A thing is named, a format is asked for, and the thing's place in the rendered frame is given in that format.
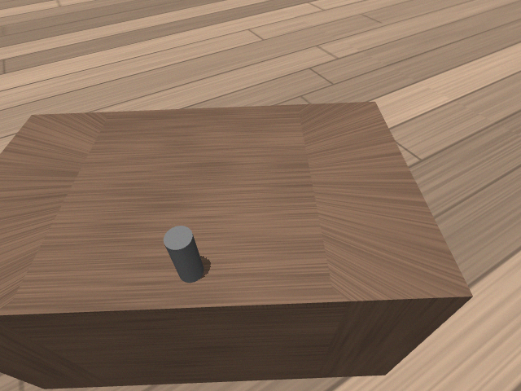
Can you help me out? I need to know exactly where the can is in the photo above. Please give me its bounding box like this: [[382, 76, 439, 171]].
[[164, 226, 204, 283]]

